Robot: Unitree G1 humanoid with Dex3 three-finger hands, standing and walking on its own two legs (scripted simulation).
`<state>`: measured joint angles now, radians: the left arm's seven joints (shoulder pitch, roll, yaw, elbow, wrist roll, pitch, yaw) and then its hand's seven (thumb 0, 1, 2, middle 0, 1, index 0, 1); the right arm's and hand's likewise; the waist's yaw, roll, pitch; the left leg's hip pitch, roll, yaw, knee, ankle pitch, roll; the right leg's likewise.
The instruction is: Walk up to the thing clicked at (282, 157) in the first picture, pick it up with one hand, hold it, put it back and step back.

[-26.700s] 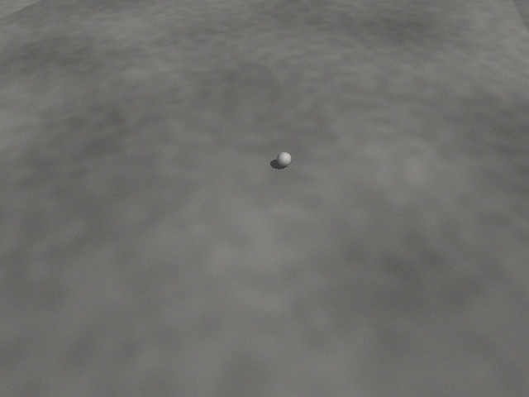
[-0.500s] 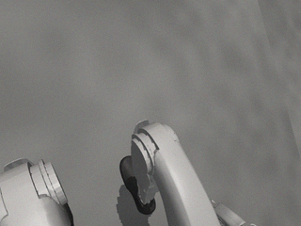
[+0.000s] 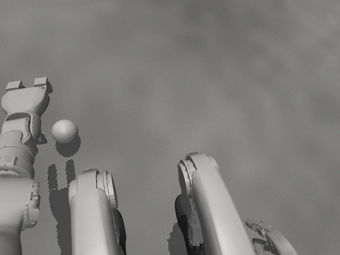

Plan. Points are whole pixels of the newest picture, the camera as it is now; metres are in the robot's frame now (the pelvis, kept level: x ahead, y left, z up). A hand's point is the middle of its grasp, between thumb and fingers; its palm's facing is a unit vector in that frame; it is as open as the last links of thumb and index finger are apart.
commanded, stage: withdraw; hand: left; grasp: from above
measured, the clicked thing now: (65, 131) +0.49 +0.28 -0.32
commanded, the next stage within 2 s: home in 0.20 s
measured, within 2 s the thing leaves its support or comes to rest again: neither
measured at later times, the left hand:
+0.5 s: hand (53, 126) +0.47 +0.28 -0.21, palm faces -0.37 -0.09 -0.92, open 13.2 cm
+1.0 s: hand (22, 163) +0.33 +0.25 +0.00, palm faces -0.21 -0.76 -0.61, open 7.6 cm
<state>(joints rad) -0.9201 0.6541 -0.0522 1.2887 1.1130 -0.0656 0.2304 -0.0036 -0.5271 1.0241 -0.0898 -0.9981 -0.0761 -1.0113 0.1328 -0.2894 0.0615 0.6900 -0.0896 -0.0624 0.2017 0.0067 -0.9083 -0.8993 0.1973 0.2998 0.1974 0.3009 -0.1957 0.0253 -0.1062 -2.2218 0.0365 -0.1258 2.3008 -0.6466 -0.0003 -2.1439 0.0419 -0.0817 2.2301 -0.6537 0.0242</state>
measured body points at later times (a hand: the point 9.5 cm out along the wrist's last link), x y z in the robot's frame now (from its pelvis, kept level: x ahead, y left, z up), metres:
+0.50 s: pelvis +0.00 +0.00 -0.04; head +0.25 +0.07 +0.33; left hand +0.49 +0.28 -0.16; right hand +0.02 -0.26 -0.13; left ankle +0.09 +0.13 -0.33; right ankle +0.11 -0.12 -0.33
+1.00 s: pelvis +0.01 +0.00 +0.13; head +0.18 +0.05 +0.54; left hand +0.34 +0.29 +0.04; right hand +0.21 -0.25 +0.02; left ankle +0.09 +0.13 -0.33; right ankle +0.11 -0.12 -0.33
